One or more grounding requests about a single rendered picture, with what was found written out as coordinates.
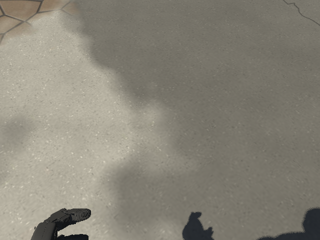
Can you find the robot left hand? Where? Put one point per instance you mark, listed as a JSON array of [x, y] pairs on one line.
[[48, 230]]

